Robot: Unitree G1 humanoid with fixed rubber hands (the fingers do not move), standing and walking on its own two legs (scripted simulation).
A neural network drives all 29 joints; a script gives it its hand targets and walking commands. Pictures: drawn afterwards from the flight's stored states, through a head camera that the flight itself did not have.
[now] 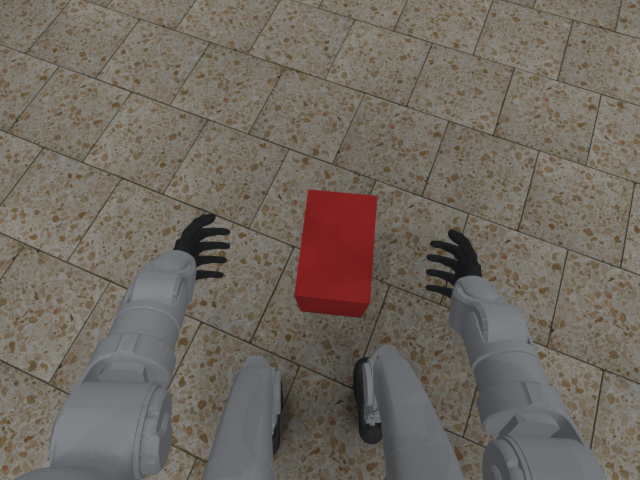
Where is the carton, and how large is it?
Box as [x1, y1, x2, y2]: [294, 189, 376, 317]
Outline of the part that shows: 308,189 294,294 300,310 360,317 369,304 376,196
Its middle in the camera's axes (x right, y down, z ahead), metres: +0.04 +0.06 +1.01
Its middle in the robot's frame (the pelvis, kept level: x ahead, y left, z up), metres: +0.51 -0.05 -0.56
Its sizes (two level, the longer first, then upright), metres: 0.263 0.169 0.238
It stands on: the floor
